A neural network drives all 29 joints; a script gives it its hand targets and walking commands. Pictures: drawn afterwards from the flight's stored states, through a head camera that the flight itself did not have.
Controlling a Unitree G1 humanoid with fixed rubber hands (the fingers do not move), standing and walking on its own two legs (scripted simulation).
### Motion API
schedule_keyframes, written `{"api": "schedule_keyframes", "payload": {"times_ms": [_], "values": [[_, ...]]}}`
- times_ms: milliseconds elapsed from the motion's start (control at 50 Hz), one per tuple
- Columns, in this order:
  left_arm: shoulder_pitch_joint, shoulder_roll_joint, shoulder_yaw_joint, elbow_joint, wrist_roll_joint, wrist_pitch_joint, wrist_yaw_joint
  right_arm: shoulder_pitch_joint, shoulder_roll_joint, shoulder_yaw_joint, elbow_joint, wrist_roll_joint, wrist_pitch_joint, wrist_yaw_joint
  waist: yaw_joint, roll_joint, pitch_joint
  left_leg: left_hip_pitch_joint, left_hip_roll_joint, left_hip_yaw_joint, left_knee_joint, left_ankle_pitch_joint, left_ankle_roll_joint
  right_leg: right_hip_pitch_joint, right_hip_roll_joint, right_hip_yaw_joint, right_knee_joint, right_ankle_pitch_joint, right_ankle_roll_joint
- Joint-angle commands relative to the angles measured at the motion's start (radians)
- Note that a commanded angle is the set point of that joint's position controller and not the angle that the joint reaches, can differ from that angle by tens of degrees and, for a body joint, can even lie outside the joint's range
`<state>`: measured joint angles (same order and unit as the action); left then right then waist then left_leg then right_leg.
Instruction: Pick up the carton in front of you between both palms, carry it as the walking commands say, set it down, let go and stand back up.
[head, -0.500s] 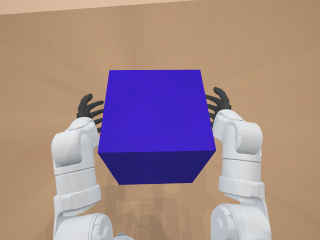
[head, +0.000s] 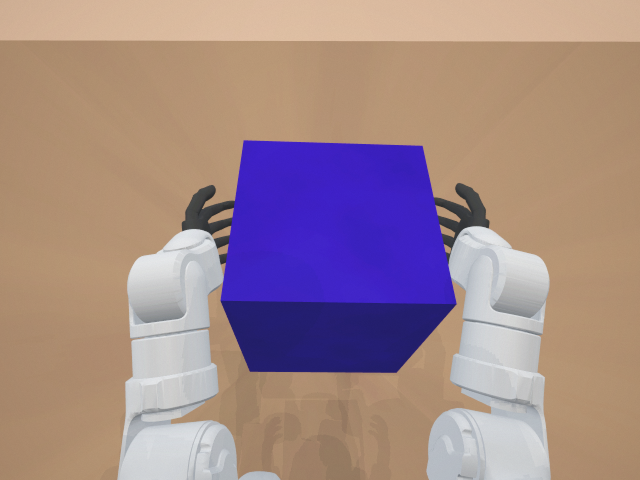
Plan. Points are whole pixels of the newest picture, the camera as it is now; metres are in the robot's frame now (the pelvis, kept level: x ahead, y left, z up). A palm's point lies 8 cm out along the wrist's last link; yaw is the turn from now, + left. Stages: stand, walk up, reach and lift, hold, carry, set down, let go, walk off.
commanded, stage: carry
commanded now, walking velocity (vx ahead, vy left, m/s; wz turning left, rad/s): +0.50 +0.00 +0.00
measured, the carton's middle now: (328, 269) +0.36 +0.03 +0.07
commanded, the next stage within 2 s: none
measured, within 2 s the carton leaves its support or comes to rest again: neither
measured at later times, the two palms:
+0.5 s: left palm (263, 71) +0.67 +0.15 +0.18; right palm (457, 86) +0.63 -0.15 +0.19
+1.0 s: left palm out of the picture +0.95 +0.15 +0.26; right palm out of the picture +0.97 -0.16 +0.25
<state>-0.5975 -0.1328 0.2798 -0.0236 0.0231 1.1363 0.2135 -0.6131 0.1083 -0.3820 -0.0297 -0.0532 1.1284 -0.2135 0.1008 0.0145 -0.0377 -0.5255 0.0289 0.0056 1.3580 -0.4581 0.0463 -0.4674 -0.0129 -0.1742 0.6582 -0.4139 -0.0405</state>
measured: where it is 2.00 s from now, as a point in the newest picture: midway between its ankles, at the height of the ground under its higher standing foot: (345, 183)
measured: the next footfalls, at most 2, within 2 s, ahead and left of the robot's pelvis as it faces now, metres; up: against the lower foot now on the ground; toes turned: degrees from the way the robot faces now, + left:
left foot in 0.30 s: +0.38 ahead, +0.13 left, +0.05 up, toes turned +8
right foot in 0.70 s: +0.61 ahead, -0.11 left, +0.09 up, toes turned -10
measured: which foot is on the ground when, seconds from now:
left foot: up 0.00-0.28, down 0.30-0.72, up 0.74-1.00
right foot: down 0.00-0.32, up 0.34-0.68, down 0.70-1.00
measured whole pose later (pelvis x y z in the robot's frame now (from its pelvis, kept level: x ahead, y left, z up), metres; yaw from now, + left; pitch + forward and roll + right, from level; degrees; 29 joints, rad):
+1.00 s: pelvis +0.61 -0.01 +0.11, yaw -1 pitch +4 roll +0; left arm -0.60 -0.13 0.29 -0.08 -0.01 1.10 0.21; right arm -0.61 0.13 -0.37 -0.10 -0.06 1.10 -0.22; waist 0.08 0.02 -0.04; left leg -0.81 0.09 0.06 1.15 -0.37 0.04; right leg -0.22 -0.02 -0.16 0.45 -0.47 -0.01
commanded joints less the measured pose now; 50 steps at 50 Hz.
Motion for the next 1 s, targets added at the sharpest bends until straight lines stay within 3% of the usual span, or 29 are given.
{"api": "schedule_keyframes", "payload": {"times_ms": [0, 40, 120, 160, 200, 240, 260, 280, 300, 320, 340, 360, 380, 420, 460, 500, 560, 620, 640, 660, 680, 700, 720, 760, 780, 820, 860, 920, 980], "values": [[-0.789, -0.787, -0.633, -0.196, -0.267, -0.055, -0.036, -0.584, 0.731, 0.545, -0.037, 0.107, -0.023, 0.007, -0.045, -0.071, -0.436, -0.3, 0.041, -0.035, 0.058, 0.049, 0.025, 0.543, -0.273, 0.482, -0.273, 0.073, -0.163], [-0.776, -0.767, -0.633, -0.209, -0.277, -0.069, -0.037, -0.596, 0.721, 0.565, -0.064, 0.109, -0.036, 0.001, -0.047, -0.106, -0.415, -0.343, 0.048, -0.008, 0.031, 0.072, 0.016, 0.539, -0.271, 0.432, -0.317, 0.032, -0.175], [-0.656, -0.673, -0.591, -0.184, -0.233, -0.064, -0.014, -0.566, 0.655, 0.596, -0.096, 0.134, -0.035, -0.013, -0.038, -0.104, -0.371, -0.429, 0.088, 0.03, -0.142, 0.096, -0.01, 0.598, -0.258, 0.335, -0.349, 0.148, -0.191], [-0.604, -0.637, -0.565, -0.159, -0.198, -0.051, -0.004, -0.545, 0.638, 0.603, -0.083, 0.146, -0.024, -0.012, -0.041, -0.109, -0.338, -0.333, 0.082, 0.066, -0.337, 0.107, -0.015, 0.547, -0.23, 0.253, -0.374, 0.207, -0.176], [-0.576, -0.615, -0.54, -0.132, -0.169, -0.037, 0.001, -0.544, 0.639, 0.607, -0.063, 0.153, -0.012, -0.007, -0.052, -0.151, -0.307, -0.183, 0.034, 0.172, -0.487, 0.088, -0.004, 0.48, -0.212, 0.171, -0.388, 0.325, -0.149], [-0.564, -0.612, -0.521, -0.104, -0.143, -0.027, 0.001, -0.544, 0.658, 0.605, -0.026, 0.156, -0.005, -0.001, -0.116, -0.199, -0.335, 0.052, -0.059, 0.28, -0.576, 0.047, 0.017, 0.426, -0.201, 0.09, -0.251, 0.634, -0.111], [-0.563, -0.613, -0.515, -0.1, -0.136, -0.023, 0.0, -0.542, 0.672, 0.604, -0.006, 0.161, -0.006, 0.003, -0.184, -0.158, -0.39, 0.262, -0.116, 0.318, -0.692, 0.114, 0.033, 0.378, -0.167, 0.006, -0.074, 0.798, -0.069], [-0.579, -0.61, -0.508, -0.102, -0.122, -0.02, 0.001, -0.521, 0.678, 0.595, 0.017, 0.164, -0.008, 0.005, -0.247, -0.068, -0.503, 0.584, -0.073, 0.185, -0.727, 0.1, 0.054, 0.224, -0.119, 0.003, 0.165, 0.709, -0.026], [-0.568, -0.613, -0.489, -0.104, -0.111, -0.015, -0.002, -0.54, 0.668, 0.6, 0.006, 0.169, -0.012, 0.002, -0.235, 0.236, -0.599, 0.762, 0.251, -0.468, -0.924, -0.201, 0.204, -0.046, -0.014, 0.035, 0.487, 0.371, 0.042], [-0.625, -0.609, -0.479, -0.115, -0.11, -0.019, -0.002, -0.553, 0.712, 0.615, 0.008, 0.177, -0.014, 0.004, -0.231, 0.314, -0.547, 0.792, 0.311, -0.779, -1.089, -0.043, 0.28, -0.249, 0.101, 0.152, 0.692, -0.083, 0.039], [-0.637, -0.634, -0.471, -0.1, -0.105, -0.026, 0.003, -0.597, 0.739, 0.642, -0.043, 0.202, -0.017, 0.01, -0.2, 0.169, -0.499, 0.773, 0.334, -0.688, -1.01, 0.1, 0.287, -0.34, 0.047, 0.225, 0.841, -0.084, 0.012], [-0.619, -0.645, -0.443, -0.089, -0.095, -0.03, 0.005, -0.646, 0.784, 0.685, -0.084, 0.24, -0.026, 0.018, -0.199, 0.028, -0.46, 0.699, 0.317, -0.56, -0.925, 0.259, 0.266, -0.373, 0.006, 0.228, 0.877, -0.057, -0.001], [-0.608, -0.662, -0.434, -0.079, -0.084, -0.036, 0.006, -0.702, 0.806, 0.714, -0.126, 0.265, -0.039, 0.026, -0.188, -0.01, -0.446, 0.653, 0.295, -0.461, -0.904, 0.301, 0.221, -0.388, -0.021, 0.228, 0.846, -0.046, -0.011], [-0.615, -0.673, -0.447, -0.088, -0.075, -0.054, 0.004, -0.759, 0.829, 0.745, -0.175, 0.309, -0.062, 0.04, -0.155, 0.04, -0.458, 0.616, 0.256, -0.316, -0.953, 0.154, 0.16, -0.352, -0.048, 0.215, 0.729, -0.003, -0.024], [-0.624, -0.665, -0.473, -0.113, -0.081, -0.068, 0.006, -0.737, 0.806, 0.754, -0.194, 0.32, -0.075, 0.044, -0.156, 0.085, -0.441, 0.603, 0.246, -0.256, -0.988, 0.116, 0.165, -0.371, -0.056, 0.179, 0.673, 0.024, -0.022], [-0.615, -0.636, -0.49, -0.14, -0.089, -0.071, 0.011, -0.687, 0.757, 0.736, -0.194, 0.31, -0.074, 0.036, -0.16, 0.089, -0.415, 0.607, 0.248, -0.204, -1.017, 0.136, 0.179, -0.404, -0.078, 0.162, 0.558, 0.051, -0.009], [-0.565, -0.587, -0.5, -0.142, -0.1, -0.052, 0.016, -0.582, 0.686, 0.687, -0.142, 0.257, -0.051, 0.012, -0.158, 0.106, -0.378, 0.528, 0.226, -0.069, -1.054, 0.188, 0.159, -0.265, -0.087, 0.118, 0.268, 0.085, 0.002], [-0.559, -0.572, -0.493, -0.117, -0.112, -0.024, 0.009, -0.531, 0.641, 0.637, -0.097, 0.195, -0.022, -0.002, -0.113, 0.155, -0.34, 0.448, 0.213, 0.021, -1.028, 0.326, 0.118, -0.045, -0.003, -0.054, 0.089, 0.071, -0.003], [-0.555, -0.579, -0.494, -0.092, -0.119, -0.018, 0.004, -0.531, 0.629, 0.624, -0.085, 0.179, -0.014, -0.004, -0.07, 0.139, -0.35, 0.413, 0.2, 0.067, -0.926, 0.443, 0.095, 0.086, 0.044, -0.105, 0.025, 0.096, -0.009], [-0.562, -0.588, -0.492, -0.061, -0.124, -0.014, 0.0, -0.515, 0.622, 0.61, -0.067, 0.162, -0.005, -0.004, -0.034, 0.075, -0.405, 0.359, 0.157, 0.148, -0.73, 0.584, 0.052, 0.296, 0.087, -0.125, -0.05, 0.099, -0.029], [-0.528, -0.601, -0.489, -0.018, -0.129, -0.011, -0.001, -0.539, 0.601, 0.589, -0.059, 0.145, 0.002, -0.007, 0.015, -0.04, -0.479, 0.192, 0.11, 0.172, -0.47, 0.495, 0.005, 0.56, -0.014, 0.088, -0.08, 0.005, -0.051], [-0.558, -0.584, -0.494, -0.016, -0.132, -0.011, 0.003, -0.527, 0.608, 0.567, -0.047, 0.137, 0.01, -0.007, -0.017, -0.325, -0.559, -0.064, 0.002, 0.12, -0.214, 0.166, -0.046, 0.714, -0.308, 0.702, -0.271, -0.231, -0.193], [-0.563, -0.627, -0.504, -0.019, -0.14, -0.009, 0.002, -0.581, 0.613, 0.559, -0.051, 0.133, 0.011, -0.008, 0.003, -0.301, -0.477, -0.254, -0.072, 0.032, -0.038, -0.082, -0.043, 0.708, -0.342, 0.931, -0.409, -0.114, -0.254], [-0.674, -0.711, -0.571, -0.094, -0.196, -0.013, -0.015, -0.561, 0.663, 0.531, -0.013, 0.115, 0.008, -0.002, -0.005, -0.036, -0.435, -0.344, 0.007, -0.034, 0.151, -0.022, -0.01, 0.647, -0.338, 0.713, -0.258, 0.199, -0.249], [-0.721, -0.744, -0.595, -0.129, -0.217, -0.022, -0.024, -0.558, 0.694, 0.524, -0.003, 0.109, 0.004, 0.003, -0.011, 0.004, -0.427, -0.346, 0.031, -0.045, 0.121, 0.004, 0.005, 0.605, -0.31, 0.605, -0.23, 0.245, -0.217], [-0.791, -0.794, -0.627, -0.168, -0.257, -0.043, -0.039, -0.579, 0.733, 0.529, -0.004, 0.091, -0.013, 0.008, -0.041, -0.06, -0.429, -0.315, 0.046, -0.035, 0.046, 0.037, 0.017, 0.553, -0.274, 0.488, -0.266, 0.089, -0.156], [-0.798, -0.792, -0.635, -0.182, -0.276, -0.061, -0.045, -0.597, 0.736, 0.545, -0.023, 0.087, -0.029, 0.004, -0.043, -0.112, -0.408, -0.349, 0.047, -0.005, 0.019, 0.065, 0.012, 0.544, -0.272, 0.434, -0.316, 0.038, -0.163], [-0.732, -0.735, -0.615, -0.18, -0.263, -0.071, -0.033, -0.602, 0.697, 0.577, -0.07, 0.108, -0.041, -0.008, -0.038, -0.116, -0.375, -0.421, 0.076, 0.025, -0.097, 0.087, -0.005, 0.588, -0.269, 0.36, -0.349, 0.105, -0.183], [-0.641, -0.663, -0.577, -0.153, -0.22, -0.058, -0.012, -0.565, 0.648, 0.593, -0.074, 0.132, -0.03, -0.016, -0.041, -0.122, -0.336, -0.293, 0.074, 0.079, -0.378, 0.092, -0.01, 0.524, -0.233, 0.238, -0.383, 0.191, -0.167]]}}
